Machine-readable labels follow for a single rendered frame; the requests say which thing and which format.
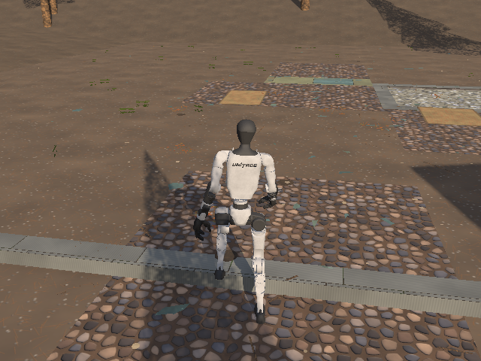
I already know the left robot forearm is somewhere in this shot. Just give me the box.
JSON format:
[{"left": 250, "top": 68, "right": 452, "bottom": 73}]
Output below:
[{"left": 197, "top": 181, "right": 216, "bottom": 220}]

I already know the right robot foot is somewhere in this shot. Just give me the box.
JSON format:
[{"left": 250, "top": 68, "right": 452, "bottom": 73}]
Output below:
[{"left": 254, "top": 303, "right": 265, "bottom": 324}]

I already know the robot left shin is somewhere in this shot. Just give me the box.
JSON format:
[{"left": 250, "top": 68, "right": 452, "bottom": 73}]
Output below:
[{"left": 216, "top": 225, "right": 227, "bottom": 270}]

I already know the right robot forearm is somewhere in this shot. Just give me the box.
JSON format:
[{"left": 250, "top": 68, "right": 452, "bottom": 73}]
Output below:
[{"left": 268, "top": 182, "right": 278, "bottom": 201}]

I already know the robot left hand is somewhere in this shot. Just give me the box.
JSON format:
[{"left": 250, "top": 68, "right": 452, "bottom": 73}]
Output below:
[{"left": 193, "top": 218, "right": 211, "bottom": 241}]

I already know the right robot upper arm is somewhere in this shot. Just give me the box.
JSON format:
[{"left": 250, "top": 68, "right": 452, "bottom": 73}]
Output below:
[{"left": 260, "top": 153, "right": 277, "bottom": 193}]

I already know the robot right hand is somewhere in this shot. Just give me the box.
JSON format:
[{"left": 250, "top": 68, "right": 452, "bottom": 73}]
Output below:
[{"left": 259, "top": 196, "right": 276, "bottom": 209}]

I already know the left robot upper arm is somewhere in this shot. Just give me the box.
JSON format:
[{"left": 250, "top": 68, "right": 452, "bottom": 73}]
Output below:
[{"left": 209, "top": 150, "right": 229, "bottom": 193}]

